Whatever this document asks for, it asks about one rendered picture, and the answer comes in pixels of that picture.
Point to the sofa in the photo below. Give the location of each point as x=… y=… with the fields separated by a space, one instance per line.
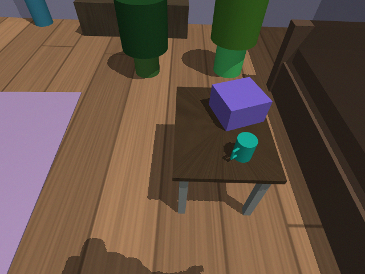
x=318 y=85

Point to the coffee table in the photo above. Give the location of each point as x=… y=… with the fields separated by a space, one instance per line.
x=202 y=150

